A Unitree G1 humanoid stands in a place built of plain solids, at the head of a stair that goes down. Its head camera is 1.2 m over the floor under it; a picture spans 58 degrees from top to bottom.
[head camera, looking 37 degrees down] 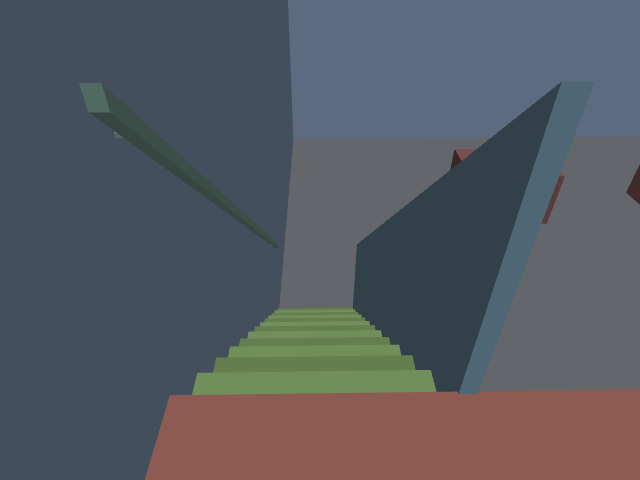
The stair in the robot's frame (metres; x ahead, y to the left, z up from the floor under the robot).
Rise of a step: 0.21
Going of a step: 0.24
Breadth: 0.90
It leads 1 degrees to the left of straight ahead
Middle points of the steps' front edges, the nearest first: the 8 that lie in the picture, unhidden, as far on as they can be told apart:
0.79 0.02 0.00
1.03 0.02 -0.21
1.27 0.02 -0.43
1.51 0.03 -0.64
1.74 0.03 -0.85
1.98 0.03 -1.06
2.22 0.04 -1.28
2.45 0.04 -1.49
